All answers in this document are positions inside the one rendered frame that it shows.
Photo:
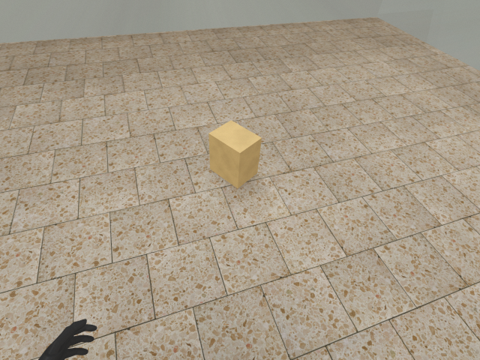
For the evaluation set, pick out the carton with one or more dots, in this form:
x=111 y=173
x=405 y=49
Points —
x=234 y=153

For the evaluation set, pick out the left robot hand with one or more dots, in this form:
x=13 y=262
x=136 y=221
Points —
x=58 y=349

